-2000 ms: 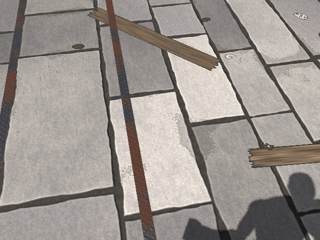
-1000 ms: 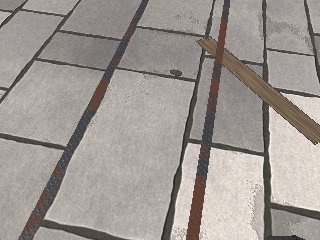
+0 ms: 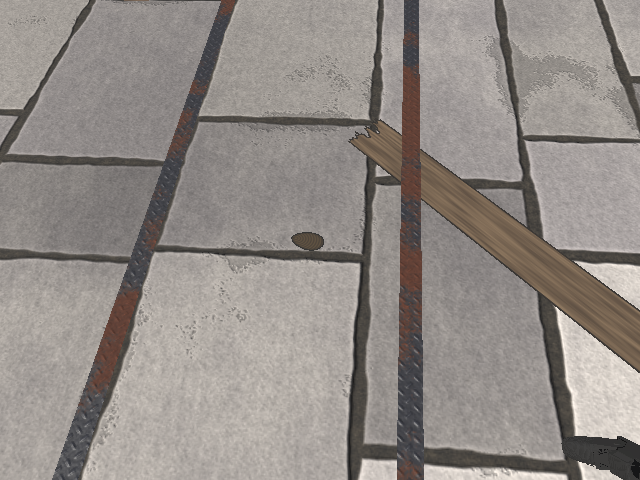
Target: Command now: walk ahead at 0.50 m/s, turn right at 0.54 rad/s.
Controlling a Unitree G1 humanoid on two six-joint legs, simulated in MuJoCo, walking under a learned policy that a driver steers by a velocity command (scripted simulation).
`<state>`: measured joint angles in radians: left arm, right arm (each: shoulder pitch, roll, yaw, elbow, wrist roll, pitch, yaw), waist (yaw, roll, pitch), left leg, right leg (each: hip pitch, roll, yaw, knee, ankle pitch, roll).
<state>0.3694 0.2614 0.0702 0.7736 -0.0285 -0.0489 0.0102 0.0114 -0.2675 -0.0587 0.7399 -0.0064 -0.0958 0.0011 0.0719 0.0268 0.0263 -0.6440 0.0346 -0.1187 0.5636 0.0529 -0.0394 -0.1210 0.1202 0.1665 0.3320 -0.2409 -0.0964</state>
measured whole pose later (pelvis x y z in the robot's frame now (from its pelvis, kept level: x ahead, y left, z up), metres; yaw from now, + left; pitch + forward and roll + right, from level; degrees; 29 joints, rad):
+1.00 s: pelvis +0.52 -0.09 -0.01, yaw +0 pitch +1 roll -3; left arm 0.32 0.27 0.08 0.86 0.01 -0.09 0.01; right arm 0.13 -0.28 -0.06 0.80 0.02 -0.03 0.03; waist 0.06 0.04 0.03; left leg -0.68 0.11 -0.03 0.74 0.03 0.01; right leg 0.04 0.03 -0.22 0.21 -0.26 -0.02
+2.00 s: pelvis +0.86 -0.01 -0.01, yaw +9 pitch +1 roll +0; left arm 0.15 0.31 0.08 0.76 -0.02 0.04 0.03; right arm 0.18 -0.28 -0.07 0.79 0.00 0.00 -0.04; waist 0.02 -0.04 0.06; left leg -0.28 -0.04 -0.08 0.51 -0.24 0.00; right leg -0.40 0.10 0.20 0.51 -0.16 -0.01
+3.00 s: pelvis +0.89 -0.04 -0.02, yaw -9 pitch +0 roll -1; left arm 0.14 0.27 0.04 0.74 0.02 0.02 0.03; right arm 0.20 -0.29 -0.05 0.74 0.01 0.00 -0.01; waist -0.01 -0.01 0.04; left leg -0.31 0.00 -0.09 0.58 -0.28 -0.02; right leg -0.26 0.04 0.00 0.56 -0.31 -0.02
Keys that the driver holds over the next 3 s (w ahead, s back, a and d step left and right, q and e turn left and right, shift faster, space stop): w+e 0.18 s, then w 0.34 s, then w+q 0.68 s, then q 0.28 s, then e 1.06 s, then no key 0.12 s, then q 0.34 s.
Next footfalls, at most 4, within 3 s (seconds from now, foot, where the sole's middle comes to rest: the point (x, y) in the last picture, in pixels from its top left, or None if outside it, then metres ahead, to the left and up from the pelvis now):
0.14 left None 0.27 0.13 -0.78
0.62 right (465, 478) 0.47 -0.19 -0.78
1.14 left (354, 340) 0.77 0.04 -0.78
1.58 right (409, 258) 1.01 -0.09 -0.78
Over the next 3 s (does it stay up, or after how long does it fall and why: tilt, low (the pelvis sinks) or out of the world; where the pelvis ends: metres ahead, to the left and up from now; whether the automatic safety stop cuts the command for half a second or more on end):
stays up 0.89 -0.04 -0.02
